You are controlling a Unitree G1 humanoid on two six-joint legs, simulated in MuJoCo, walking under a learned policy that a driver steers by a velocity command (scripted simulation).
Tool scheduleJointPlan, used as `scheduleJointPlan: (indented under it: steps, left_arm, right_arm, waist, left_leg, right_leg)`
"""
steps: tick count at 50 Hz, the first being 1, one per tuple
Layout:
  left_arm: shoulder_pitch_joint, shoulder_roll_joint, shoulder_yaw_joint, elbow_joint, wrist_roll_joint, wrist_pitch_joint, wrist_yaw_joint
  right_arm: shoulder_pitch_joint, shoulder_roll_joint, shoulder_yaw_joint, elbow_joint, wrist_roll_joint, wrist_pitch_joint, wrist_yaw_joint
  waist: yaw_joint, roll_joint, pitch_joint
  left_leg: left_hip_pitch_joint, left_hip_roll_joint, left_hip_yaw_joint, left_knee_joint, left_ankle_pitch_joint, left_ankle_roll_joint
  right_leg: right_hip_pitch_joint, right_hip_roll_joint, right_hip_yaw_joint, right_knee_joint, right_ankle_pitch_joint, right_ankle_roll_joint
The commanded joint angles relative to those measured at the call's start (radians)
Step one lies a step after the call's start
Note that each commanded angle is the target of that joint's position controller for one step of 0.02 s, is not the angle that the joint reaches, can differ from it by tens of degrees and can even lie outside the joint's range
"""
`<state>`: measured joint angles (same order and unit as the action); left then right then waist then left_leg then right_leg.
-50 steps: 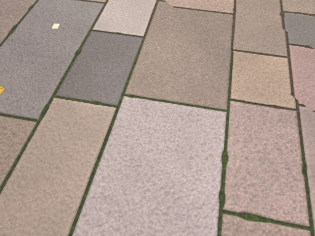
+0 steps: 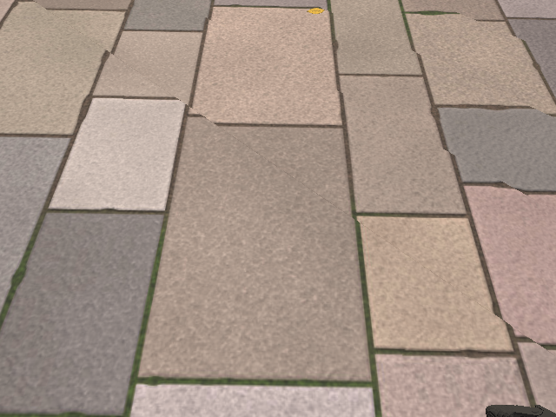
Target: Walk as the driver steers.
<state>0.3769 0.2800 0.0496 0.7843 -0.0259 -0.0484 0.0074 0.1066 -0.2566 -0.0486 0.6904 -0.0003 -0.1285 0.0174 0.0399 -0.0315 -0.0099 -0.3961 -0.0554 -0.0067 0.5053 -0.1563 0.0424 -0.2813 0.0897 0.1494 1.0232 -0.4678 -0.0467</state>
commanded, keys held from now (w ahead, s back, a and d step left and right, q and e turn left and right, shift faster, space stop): w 1.00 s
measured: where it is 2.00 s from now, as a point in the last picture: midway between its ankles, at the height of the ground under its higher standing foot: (313, 231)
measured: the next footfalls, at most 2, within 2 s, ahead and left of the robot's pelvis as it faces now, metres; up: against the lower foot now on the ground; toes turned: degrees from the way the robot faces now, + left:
right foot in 0.42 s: +0.37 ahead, -0.15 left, +0.00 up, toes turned -2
left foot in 0.94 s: +0.65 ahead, +0.09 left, +0.00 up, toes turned +0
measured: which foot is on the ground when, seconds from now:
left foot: down 0.00-0.42, up 0.44-0.92, down 0.94-1.00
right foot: up 0.00-0.40, down 0.42-0.94, up 0.96-1.00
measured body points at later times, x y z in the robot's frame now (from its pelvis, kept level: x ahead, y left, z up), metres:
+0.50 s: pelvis +0.26 -0.05 +0.00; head +0.29 -0.06 +0.45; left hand +0.47 +0.19 -0.08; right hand +0.27 -0.33 -0.13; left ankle +0.12 +0.10 -0.65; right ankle +0.33 -0.15 -0.73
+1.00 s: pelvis +0.52 +0.00 +0.00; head +0.55 +0.01 +0.44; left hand +0.55 +0.28 -0.14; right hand +0.71 -0.26 -0.09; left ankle +0.61 +0.09 -0.73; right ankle +0.36 -0.15 -0.67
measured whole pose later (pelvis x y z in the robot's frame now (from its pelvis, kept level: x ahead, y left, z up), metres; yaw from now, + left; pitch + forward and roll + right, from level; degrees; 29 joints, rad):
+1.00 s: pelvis +0.52 +0.00 +0.00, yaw -1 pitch +3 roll -1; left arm 0.37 0.30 0.05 0.85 -0.02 -0.06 0.00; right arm 0.09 -0.27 -0.04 0.73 0.01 -0.09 0.03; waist 0.05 -0.01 0.02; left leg -0.46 0.00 0.03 0.57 -0.16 0.05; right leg -0.21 0.00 0.04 0.93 -0.49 -0.01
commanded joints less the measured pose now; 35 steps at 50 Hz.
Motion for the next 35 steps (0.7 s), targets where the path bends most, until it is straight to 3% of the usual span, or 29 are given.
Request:
scheduleJointPlan:
  steps: [1, 2, 3, 5, 8, 11, 14, 17, 19, 20, 21, 22, 23, 24, 25, 26, 28, 30, 35]
  left_arm:
    - [-0.102, 0.122, 0.023, -0.117, 0.011, -0.03, -0.007]
    - [-0.108, 0.113, 0.027, -0.119, 0.021, -0.029, -0.008]
    - [-0.093, 0.094, 0.024, -0.116, 0.019, -0.027, -0.01]
    - [-0.089, 0.063, 0.016, -0.117, 0.02, -0.023, -0.012]
    - [-0.179, 0.039, 0.003, -0.146, 0.028, -0.028, -0.012]
    - [-0.278, 0.024, -0.006, -0.166, 0.022, -0.037, -0.02]
    - [-0.363, 0.033, -0.004, -0.195, 0.01, -0.042, -0.033]
    - [-0.4, 0.054, 0.003, -0.222, 0.007, -0.049, -0.046]
    - [-0.313, 0.084, 0.019, -0.204, 0.012, -0.053, -0.047]
    - [-0.187, 0.125, 0.041, -0.166, 0.018, -0.052, -0.039]
    - [-0.004, 0.197, 0.062, -0.135, 0.03, -0.049, -0.028]
    - [0.069, 0.282, 0.082, -0.117, 0.033, -0.039, -0.028]
    - [0.096, 0.195, 0.06, -0.111, 0.02, -0.034, -0.03]
    - [0.027, 0.162, 0.045, -0.116, 0.017, -0.033, -0.029]
    - [-0.041, 0.141, 0.037, -0.125, 0.021, -0.032, -0.03]
    - [-0.093, 0.117, 0.03, -0.127, 0.027, -0.033, -0.035]
    - [-0.141, 0.092, 0.023, -0.125, 0.033, -0.043, -0.04]
    - [-0.14, 0.105, 0.029, -0.108, 0.026, -0.057, -0.04]
    - [-0.086, 0.139, 0.04, -0.062, 0.022, -0.051, -0.023]
  right_arm:
    - [0.175, -0.114, -0.035, 0.005, 0.003, 0.016, -0.001]
    - [0.15, -0.097, -0.027, 0.004, -0.005, 0.015, 0.0]
    - [0.138, -0.096, -0.025, 0.006, -0.008, 0.015, 0.003]
    - [0.145, -0.114, -0.03, 0.02, 0.0, 0.011, 0.005]
    - [0.168, -0.155, -0.039, 0.043, 0.007, 0.014, -0.003]
    - [0.212, -0.171, -0.04, 0.07, 0.018, 0.025, -0.007]
    - [0.277, -0.185, -0.039, 0.102, 0.026, 0.036, -0.006]
    - [0.298, -0.199, -0.042, 0.123, 0.028, 0.053, -0.01]
    - [0.276, -0.215, -0.045, 0.126, 0.028, 0.064, -0.016]
    - [0.275, -0.2, -0.038, 0.125, 0.025, 0.067, -0.019]
    - [0.263, -0.156, -0.018, 0.098, 0.004, 0.062, -0.021]
    - [0.383, -0.048, 0.017, 0.081, 0.004, 0.04, -0.016]
    - [0.347, -0.125, 0.0, 0.097, 0.016, 0.023, -0.011]
    - [0.258, -0.178, -0.017, 0.069, 0.037, 0.016, -0.005]
    - [0.199, -0.169, -0.014, 0.057, 0.033, 0.015, -0.007]
    - [0.172, -0.159, -0.017, 0.052, 0.017, 0.02, -0.01]
    - [0.209, -0.127, -0.017, 0.064, 0.012, 0.042, -0.011]
    - [0.208, -0.101, -0.013, 0.065, 0.008, 0.06, -0.015]
    - [0.04, -0.073, -0.002, 0.024, 0.003, 0.055, -0.008]
  waist:
    - [-0.094, 0.076, 0.006]
    - [-0.068, 0.088, 0.022]
    - [-0.05, 0.111, 0.024]
    - [-0.039, 0.13, 0.014]
    - [-0.057, 0.104, 0.018]
    - [-0.095, 0.101, 0.027]
    - [-0.127, 0.106, 0.042]
    - [-0.117, 0.117, 0.051]
    - [-0.052, 0.125, 0.006]
    - [0.008, 0.106, -0.077]
    - [0.082, 0.028, -0.223]
    - [0.047, -0.236, -0.351]
    - [0.078, -0.195, -0.365]
    - [0.067, -0.132, -0.21]
    - [0.041, -0.062, -0.126]
    - [0.011, -0.032, -0.062]
    - [-0.046, -0.064, -0.034]
    - [-0.064, -0.059, -0.018]
    - [-0.022, -0.027, 0.034]
  left_leg:
    - [0.397, 0.342, -0.461, -0.255, -0.147, 0.206]
    - [0.327, 0.309, -0.401, -0.281, -0.07, 0.192]
    - [0.276, 0.283, -0.357, -0.303, -0.015, 0.188]
    - [0.238, 0.264, -0.282, -0.332, 0.097, 0.201]
    - [0.23, 0.251, -0.191, -0.352, 0.218, 0.198]
    - [0.227, 0.221, -0.117, -0.345, 0.224, 0.166]
    - [0.279, 0.248, -0.125, -0.322, 0.196, 0.156]
    - [0.37, 0.292, -0.151, -0.27, 0.23, 0.134]
    - [0.389, 0.281, -0.127, -0.162, 0.416, 0.106]
    - [0.352, 0.234, -0.085, -0.012, 0.528, 0.082]
    - [0.181, 0.183, -0.035, 0.264, 0.363, 0.042]
    - [-0.226, 0.024, 0.013, 0.632, -0.199, -0.028]
    - [-0.347, 0.044, -0.105, 0.76, -0.411, -0.023]
    - [-0.415, 0.094, -0.094, 0.793, -0.342, -0.016]
    - [-0.391, 0.136, -0.067, 0.753, -0.256, -0.016]
    - [-0.356, 0.161, -0.057, 0.694, -0.204, -0.022]
    - [-0.247, 0.189, -0.062, 0.628, -0.147, -0.033]
    - [-0.234, 0.191, -0.051, 0.574, -0.099, -0.049]
    - [-0.256, 0.183, -0.04, 0.277, 0.158, -0.06]
  right_leg:
    - [-0.495, -0.134, -0.024, 0.187, 0.08, 0.014]
    - [-0.453, -0.166, -0.034, 0.134, 0.122, 0.016]
    - [-0.411, -0.179, -0.048, 0.1, 0.142, 0.021]
    - [-0.387, -0.189, -0.077, 0.034, 0.18, 0.036]
    - [-0.386, -0.2, -0.1, -0.143, 0.321, 0.053]
    - [-0.321, -0.174, -0.126, -0.332, 0.479, 0.053]
    - [-0.297, -0.15, -0.136, -0.425, 0.516, 0.046]
    - [-0.29, -0.135, -0.136, -0.49, 0.426, 0.012]
    - [-0.144, -0.101, -0.168, -0.547, 0.392, -0.022]
    - [0.048, -0.088, -0.179, -0.561, 0.407, -0.051]
    - [0.341, -0.244, -0.019, -0.518, 0.475, -0.118]
    - [0.684, -0.474, 0.415, -0.585, 0.313, -0.276]
    - [0.679, -0.482, 0.563, -0.678, 0.194, -0.277]
    - [0.556, -0.448, 0.424, -0.697, 0.192, -0.236]
    - [0.415, -0.403, 0.309, -0.718, 0.265, -0.212]
    - [0.292, -0.367, 0.234, -0.753, 0.345, -0.204]
    - [0.152, -0.323, 0.147, -0.817, 0.419, -0.198]
    - [0.099, -0.313, 0.084, -0.857, 0.477, -0.213]
    - [0.106, -0.282, -0.031, -0.893, 0.503, -0.183]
